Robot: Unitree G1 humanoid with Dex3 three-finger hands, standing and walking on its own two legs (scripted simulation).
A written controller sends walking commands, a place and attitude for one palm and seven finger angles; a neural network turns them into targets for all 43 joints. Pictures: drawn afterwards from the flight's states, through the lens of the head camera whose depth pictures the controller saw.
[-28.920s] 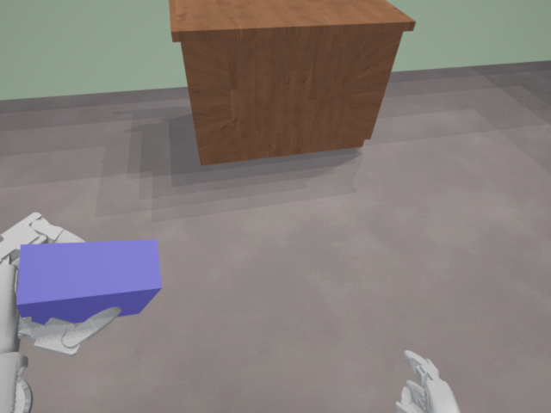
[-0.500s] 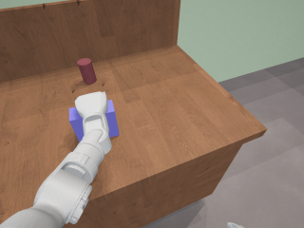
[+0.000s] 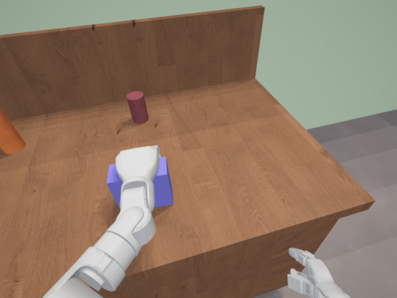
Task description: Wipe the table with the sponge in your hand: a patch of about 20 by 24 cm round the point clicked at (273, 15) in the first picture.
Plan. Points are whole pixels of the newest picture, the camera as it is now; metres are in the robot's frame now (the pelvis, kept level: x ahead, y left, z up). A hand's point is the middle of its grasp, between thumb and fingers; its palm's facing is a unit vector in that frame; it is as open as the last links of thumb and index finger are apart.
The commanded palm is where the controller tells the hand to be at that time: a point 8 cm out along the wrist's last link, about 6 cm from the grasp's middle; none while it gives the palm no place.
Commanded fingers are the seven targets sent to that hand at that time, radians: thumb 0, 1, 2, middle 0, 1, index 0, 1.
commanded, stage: wipe back along the third lane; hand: left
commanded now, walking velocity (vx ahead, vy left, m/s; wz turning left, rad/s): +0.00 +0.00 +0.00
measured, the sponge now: (144, 190) +0.35 +0.17 +0.02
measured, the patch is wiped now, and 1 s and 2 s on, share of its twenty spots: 1.00 1.00 1.00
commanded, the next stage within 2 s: slide back across to the middle lane in 1.16 s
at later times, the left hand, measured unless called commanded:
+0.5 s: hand (146, 200) +0.29 +0.15 +0.07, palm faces +0.05 -0.07 -1.00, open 9.7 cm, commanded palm +0.24 +0.13 +0.10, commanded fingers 0.00 0.10 1.30 -1.20 -1.60 -1.20 -1.60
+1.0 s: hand (148, 209) +0.28 +0.14 +0.06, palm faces +0.05 -0.09 -0.99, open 9.7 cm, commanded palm +0.22 +0.12 +0.10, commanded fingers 0.00 0.10 1.30 -1.20 -1.60 -1.20 -1.60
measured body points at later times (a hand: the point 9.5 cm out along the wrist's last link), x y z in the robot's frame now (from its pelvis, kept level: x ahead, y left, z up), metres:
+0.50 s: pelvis -0.03 -0.01 +0.00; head -0.07 -0.04 +0.45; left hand +0.29 +0.15 +0.12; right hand +0.20 -0.21 -0.08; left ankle -0.02 +0.14 -0.73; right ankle -0.05 -0.13 -0.73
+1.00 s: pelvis -0.03 -0.01 +0.00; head -0.07 -0.05 +0.45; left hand +0.27 +0.14 +0.11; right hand +0.20 -0.22 -0.08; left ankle -0.02 +0.14 -0.73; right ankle -0.05 -0.13 -0.73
